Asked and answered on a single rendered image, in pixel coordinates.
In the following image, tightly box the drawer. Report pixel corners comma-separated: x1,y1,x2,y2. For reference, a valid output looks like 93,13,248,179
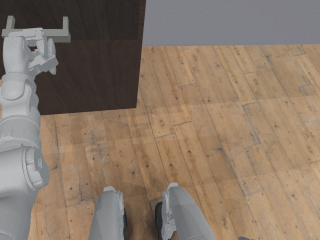
0,0,140,41

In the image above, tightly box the robot left upper arm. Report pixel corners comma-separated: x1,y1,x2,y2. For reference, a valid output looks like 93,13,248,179
0,146,50,240

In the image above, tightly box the handle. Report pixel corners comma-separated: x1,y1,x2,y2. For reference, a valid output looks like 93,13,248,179
1,15,71,43

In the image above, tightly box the left robot shin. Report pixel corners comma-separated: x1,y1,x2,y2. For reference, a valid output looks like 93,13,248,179
96,186,124,240

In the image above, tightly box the left robot forearm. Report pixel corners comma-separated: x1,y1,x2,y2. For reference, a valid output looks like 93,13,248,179
0,72,42,152

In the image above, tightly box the robot left thigh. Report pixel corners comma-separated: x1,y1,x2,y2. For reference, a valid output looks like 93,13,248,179
88,190,125,240

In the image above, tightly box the cabinet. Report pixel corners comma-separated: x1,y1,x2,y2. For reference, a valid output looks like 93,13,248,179
0,0,146,116

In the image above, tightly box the left robot hand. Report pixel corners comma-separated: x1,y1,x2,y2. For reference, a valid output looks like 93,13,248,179
3,27,59,81

